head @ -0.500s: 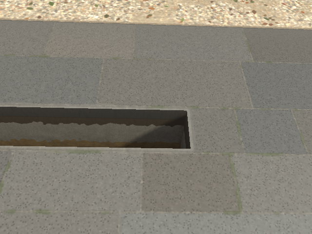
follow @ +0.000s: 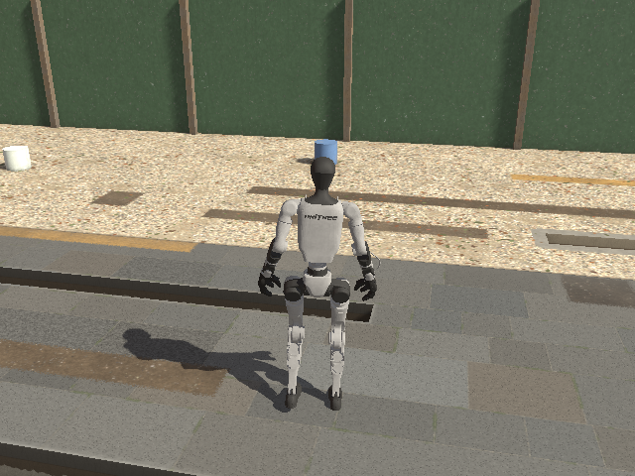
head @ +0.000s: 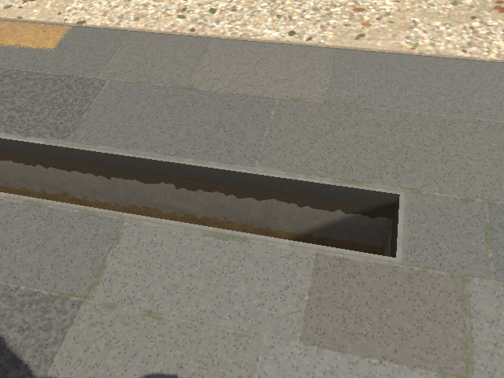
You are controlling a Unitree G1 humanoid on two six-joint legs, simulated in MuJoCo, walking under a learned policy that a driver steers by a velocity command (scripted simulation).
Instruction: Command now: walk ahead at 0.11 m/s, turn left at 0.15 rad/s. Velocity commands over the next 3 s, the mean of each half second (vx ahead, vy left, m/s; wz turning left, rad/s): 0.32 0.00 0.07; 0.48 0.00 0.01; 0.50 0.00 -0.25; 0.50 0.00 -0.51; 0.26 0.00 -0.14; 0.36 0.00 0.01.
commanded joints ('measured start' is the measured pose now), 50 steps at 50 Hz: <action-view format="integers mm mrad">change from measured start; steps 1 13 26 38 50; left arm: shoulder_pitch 61 -79 227 170 252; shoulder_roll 190 117 209 112 158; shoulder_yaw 52 49 78 40 42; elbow -18 -55 -13 48 110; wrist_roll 10 16 34 -12 -7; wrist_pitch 8 -20 -44 -82 -64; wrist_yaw -15 -71 -29 -28 -5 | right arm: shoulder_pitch -1 184 239 50 -163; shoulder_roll -55 -92 -123 -25 -23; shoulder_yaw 3 2 7 26 35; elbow -51 46 85 -2 -94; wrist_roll -4 -3 -2 -29 -15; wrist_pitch -17 -137 -146 -94 -117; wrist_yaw -4 -11 -14 19 19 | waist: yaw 26 -52 127 -32 -17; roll -238 66 -62 -88 -103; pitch -51 65 -175 28 26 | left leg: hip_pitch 51 345 47 -368 -177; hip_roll -24 254 164 164 49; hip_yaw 120 -160 73 89 165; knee -193 -690 41 249 -223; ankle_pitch -16 203 688 301 335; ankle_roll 30 255 136 69 141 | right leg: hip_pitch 54 -521 322 76 273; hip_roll -198 -68 -116 -212 -229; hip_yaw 232 -20 70 134 34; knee -143 524 46 -294 -110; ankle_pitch -34 -38 -116 225 738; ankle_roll -169 27 -100 -184 -127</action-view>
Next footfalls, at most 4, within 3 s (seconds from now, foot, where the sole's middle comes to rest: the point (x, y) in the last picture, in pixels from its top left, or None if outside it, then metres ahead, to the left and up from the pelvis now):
0.08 left None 0.01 0.11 -0.78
0.50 right None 0.30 -0.12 -0.78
1.06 left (265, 335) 0.60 0.06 -0.78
1.56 right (322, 291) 0.73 -0.11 -0.78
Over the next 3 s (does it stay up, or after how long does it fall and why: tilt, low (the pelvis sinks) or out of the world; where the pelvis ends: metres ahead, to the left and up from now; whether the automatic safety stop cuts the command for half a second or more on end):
stays up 1.36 -0.31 0.00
